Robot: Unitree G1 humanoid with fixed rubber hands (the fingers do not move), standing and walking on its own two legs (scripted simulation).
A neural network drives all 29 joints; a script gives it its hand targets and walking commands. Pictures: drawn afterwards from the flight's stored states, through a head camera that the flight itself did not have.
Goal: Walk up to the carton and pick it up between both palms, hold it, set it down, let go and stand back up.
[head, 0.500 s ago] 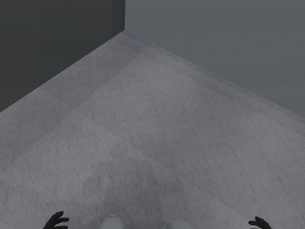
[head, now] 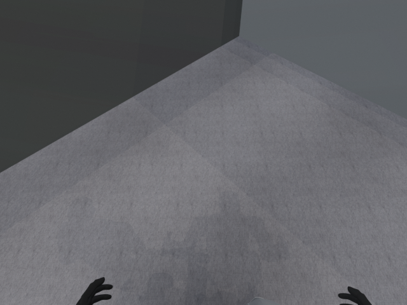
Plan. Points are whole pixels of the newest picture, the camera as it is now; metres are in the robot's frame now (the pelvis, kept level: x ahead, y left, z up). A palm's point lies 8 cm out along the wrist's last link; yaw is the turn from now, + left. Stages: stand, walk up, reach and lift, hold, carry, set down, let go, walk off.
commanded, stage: walk up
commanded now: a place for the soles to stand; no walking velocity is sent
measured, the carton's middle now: out of the picture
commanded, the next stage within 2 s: none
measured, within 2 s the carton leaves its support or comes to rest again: neither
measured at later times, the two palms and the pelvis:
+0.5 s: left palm out of the picture -0.08 +0.21 -0.11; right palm out of the picture +0.04 -0.34 -0.10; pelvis -0.14 -0.08 +0.00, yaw +16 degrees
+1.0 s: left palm out of the picture -0.35 +0.19 -0.13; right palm out of the picture -0.07 -0.31 -0.09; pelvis -0.30 -0.11 +0.00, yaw +37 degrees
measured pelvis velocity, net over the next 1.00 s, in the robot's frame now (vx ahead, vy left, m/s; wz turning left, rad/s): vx -0.30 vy -0.11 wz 0.65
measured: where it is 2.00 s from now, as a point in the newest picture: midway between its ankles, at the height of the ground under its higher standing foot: outside the picture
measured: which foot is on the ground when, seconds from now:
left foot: up 0.00-0.00, down 0.02-0.40, up 0.42-0.82, down 0.84-1.00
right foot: down 0.00-0.02, up 0.04-0.38, down 0.40-0.86, up 0.88-1.00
